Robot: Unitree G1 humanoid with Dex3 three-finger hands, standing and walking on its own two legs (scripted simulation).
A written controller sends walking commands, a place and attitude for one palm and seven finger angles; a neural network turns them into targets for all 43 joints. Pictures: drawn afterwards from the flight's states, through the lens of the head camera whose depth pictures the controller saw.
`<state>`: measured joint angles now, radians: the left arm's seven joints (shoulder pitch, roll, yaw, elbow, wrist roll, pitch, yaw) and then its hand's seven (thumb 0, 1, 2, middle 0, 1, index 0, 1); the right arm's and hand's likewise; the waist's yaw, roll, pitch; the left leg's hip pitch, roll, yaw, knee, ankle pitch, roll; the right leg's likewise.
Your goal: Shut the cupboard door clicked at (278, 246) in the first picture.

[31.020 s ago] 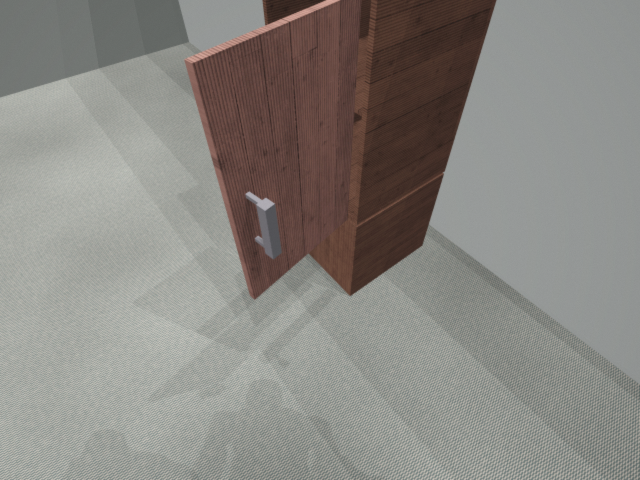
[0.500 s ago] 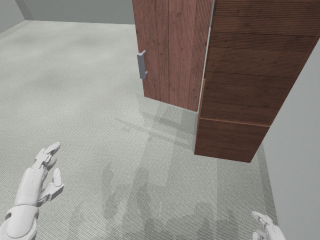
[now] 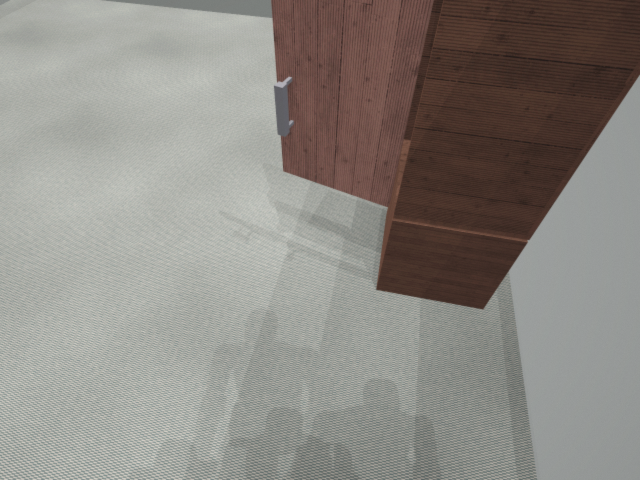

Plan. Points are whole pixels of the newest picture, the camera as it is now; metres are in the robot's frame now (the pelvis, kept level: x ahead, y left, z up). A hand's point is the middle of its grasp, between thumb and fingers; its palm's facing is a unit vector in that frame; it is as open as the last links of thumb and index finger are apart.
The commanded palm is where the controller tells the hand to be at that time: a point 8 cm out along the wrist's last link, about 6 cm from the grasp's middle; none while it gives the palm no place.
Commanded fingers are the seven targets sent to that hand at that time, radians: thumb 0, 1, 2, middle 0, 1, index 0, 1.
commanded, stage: let the arm hang, fingers relaxed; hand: left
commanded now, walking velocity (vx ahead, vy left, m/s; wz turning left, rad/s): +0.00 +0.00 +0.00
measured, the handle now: (286, 106) +1.01 +0.15 -0.09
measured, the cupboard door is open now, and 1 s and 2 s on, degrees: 75 75 75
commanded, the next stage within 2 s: look to check the result in 0.50 s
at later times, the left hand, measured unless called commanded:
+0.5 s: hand out of the picture -0.01 +0.17 -0.18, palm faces +0.01 -0.99 -0.17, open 7.3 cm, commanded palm none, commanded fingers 0.00 0.90 0.90 -0.20 -0.30 -0.20 -0.30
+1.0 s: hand out of the picture +0.02 +0.18 -0.17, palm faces -0.01 -0.98 -0.22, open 7.4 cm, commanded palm none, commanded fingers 0.00 0.90 0.90 -0.20 -0.30 -0.20 -0.30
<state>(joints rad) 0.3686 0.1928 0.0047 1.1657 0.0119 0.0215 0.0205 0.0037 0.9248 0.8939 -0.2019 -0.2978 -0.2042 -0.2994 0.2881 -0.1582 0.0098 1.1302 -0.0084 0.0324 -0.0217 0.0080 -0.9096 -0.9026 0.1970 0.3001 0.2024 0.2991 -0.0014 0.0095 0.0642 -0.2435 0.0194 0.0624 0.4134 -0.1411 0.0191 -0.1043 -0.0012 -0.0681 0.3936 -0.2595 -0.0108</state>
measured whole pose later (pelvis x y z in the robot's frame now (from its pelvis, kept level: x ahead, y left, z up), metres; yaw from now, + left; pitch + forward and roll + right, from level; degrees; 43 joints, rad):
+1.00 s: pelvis +0.01 -0.01 +0.00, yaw -1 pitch -2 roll +0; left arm 0.26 0.19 0.01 1.14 0.02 -0.01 0.02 0.00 0.91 0.89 -0.20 -0.30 -0.20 -0.30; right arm 0.22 -0.20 -0.01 1.13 -0.01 0.01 -0.02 0.00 -0.91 -0.90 0.20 0.30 0.20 0.30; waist -0.01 0.00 0.05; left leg -0.21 0.02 0.08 0.39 -0.15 0.01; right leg -0.08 0.00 -0.05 0.37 -0.27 -0.02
